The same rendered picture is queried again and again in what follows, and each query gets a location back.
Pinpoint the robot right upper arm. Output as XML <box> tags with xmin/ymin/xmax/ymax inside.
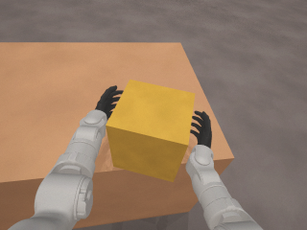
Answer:
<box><xmin>213</xmin><ymin>220</ymin><xmax>263</xmax><ymax>230</ymax></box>

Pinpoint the right robot forearm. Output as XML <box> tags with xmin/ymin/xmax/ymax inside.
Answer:
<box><xmin>185</xmin><ymin>145</ymin><xmax>262</xmax><ymax>230</ymax></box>

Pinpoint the robot left upper arm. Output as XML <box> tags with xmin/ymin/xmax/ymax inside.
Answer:
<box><xmin>8</xmin><ymin>172</ymin><xmax>93</xmax><ymax>230</ymax></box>

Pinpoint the right robot hand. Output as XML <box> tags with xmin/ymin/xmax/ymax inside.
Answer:
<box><xmin>190</xmin><ymin>110</ymin><xmax>212</xmax><ymax>149</ymax></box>

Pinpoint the left robot hand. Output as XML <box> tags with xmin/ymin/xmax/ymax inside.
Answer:
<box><xmin>95</xmin><ymin>85</ymin><xmax>124</xmax><ymax>120</ymax></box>

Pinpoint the carton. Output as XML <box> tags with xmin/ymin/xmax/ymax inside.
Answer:
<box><xmin>106</xmin><ymin>80</ymin><xmax>196</xmax><ymax>182</ymax></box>

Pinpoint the left robot forearm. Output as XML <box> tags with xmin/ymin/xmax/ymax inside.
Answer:
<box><xmin>34</xmin><ymin>109</ymin><xmax>107</xmax><ymax>209</ymax></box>

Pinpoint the pedestal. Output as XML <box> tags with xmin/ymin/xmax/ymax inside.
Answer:
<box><xmin>0</xmin><ymin>42</ymin><xmax>234</xmax><ymax>230</ymax></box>

